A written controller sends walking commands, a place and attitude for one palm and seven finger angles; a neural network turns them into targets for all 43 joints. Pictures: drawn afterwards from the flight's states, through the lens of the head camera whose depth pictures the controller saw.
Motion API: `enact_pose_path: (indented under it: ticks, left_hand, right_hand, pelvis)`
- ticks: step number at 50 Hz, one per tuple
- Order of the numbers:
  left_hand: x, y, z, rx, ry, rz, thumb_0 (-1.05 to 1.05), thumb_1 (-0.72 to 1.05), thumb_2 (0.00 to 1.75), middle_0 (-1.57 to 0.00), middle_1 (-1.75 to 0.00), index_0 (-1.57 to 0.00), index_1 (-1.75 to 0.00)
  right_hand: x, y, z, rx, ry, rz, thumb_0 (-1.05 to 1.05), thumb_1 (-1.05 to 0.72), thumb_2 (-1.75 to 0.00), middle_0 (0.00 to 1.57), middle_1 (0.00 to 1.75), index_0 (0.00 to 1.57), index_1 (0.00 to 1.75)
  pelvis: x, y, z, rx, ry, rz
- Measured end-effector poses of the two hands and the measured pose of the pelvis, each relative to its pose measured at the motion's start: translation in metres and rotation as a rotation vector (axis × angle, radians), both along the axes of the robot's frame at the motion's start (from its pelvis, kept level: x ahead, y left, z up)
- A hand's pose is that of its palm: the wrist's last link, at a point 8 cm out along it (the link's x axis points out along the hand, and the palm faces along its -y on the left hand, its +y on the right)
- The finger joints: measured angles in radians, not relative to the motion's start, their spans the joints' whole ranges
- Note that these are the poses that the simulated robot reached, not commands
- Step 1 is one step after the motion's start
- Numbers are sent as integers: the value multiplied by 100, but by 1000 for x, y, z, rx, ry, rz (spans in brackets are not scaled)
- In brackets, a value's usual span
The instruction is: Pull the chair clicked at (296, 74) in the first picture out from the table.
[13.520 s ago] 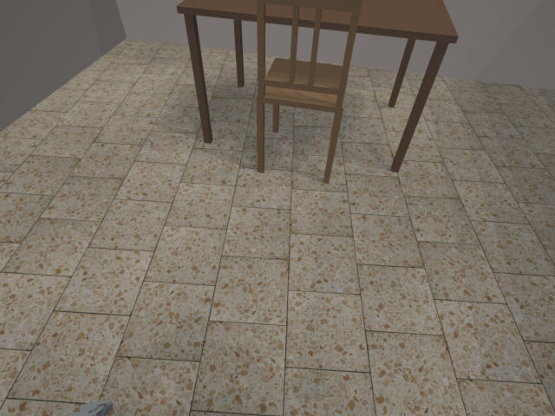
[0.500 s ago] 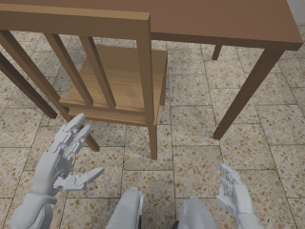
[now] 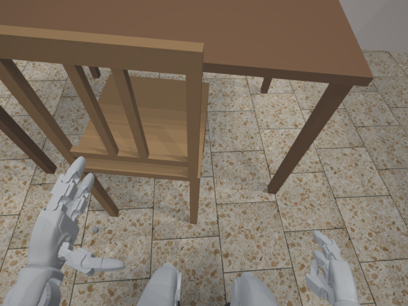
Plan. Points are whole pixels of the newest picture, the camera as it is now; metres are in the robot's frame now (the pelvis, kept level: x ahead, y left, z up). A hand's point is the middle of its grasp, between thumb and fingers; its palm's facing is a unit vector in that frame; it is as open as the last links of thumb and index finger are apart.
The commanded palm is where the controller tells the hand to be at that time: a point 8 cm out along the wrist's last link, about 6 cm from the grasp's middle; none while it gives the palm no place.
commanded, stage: raise the hand toward the chair's back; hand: left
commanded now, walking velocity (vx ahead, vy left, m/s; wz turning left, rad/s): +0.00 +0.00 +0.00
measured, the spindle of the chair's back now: (97, 116) +0.49 +0.28 +0.03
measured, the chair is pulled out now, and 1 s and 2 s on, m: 0.00 0.00 0.00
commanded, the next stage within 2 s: aim the fingers beside a spindle in 0.88 s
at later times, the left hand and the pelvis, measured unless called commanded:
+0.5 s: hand (86, 210) +0.26 +0.22 +0.06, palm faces -0.03 -1.00 -0.04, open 16.9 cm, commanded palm +0.23 +0.27 +0.07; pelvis +0.02 +0.01 +0.01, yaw +0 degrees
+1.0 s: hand (93, 213) +0.25 +0.20 +0.07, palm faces +0.03 -1.00 -0.06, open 16.9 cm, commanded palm +0.23 +0.25 +0.07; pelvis +0.01 -0.01 +0.01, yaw +0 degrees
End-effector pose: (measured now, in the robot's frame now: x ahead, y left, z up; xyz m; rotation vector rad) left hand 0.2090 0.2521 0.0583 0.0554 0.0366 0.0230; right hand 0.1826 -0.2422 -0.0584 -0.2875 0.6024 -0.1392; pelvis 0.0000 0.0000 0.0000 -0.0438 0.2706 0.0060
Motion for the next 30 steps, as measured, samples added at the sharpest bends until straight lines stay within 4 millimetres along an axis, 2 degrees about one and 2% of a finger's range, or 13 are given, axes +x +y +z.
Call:
enact_pose_path:
  ticks: [4,8,12,19,26,30]
  left_hand:
    - [1,13,15,11,-51,39,-1,-40,34,-7,-10,-7,-9]
    - [3,12,4,1,31,-14,-1,-45,32,-6,-9,-6,-8]
    - [9,12,-4,-14,85,-47,-1,-48,31,-6,-9,-6,-8]
    - [23,29,18,10,-38,11,-1,-49,30,-6,-8,-6,-8]
    - [31,21,4,-15,77,-55,-1,-50,30,-6,-8,-6,-8]
    - [31,18,6,-19,60,-42,-1,-50,30,-6,-8,-6,-8]
  right_hand:
    - [14,22,4,33,-18,56,2,-90,-90,20,30,21,30]
    - [22,38,6,58,-24,89,2,-90,-90,20,30,21,30]
    - [23,44,6,53,-13,97,2,-90,-90,20,30,21,30]
    - [14,36,2,27,46,90,2,-90,-90,20,30,21,30]
    - [4,22,3,16,74,40,2,-90,-90,20,30,21,30]
    - [0,15,6,4,71,25,2,-90,-90,20,30,21,30]
  pelvis:
    - [3,5,4,-10,-7,11]
    - [5,10,7,-14,-10,15]
    - [7,12,9,-14,-7,12]
    - [12,13,10,-17,-3,14]
    - [16,14,14,-13,0,7]
    - [16,11,15,-8,-1,1]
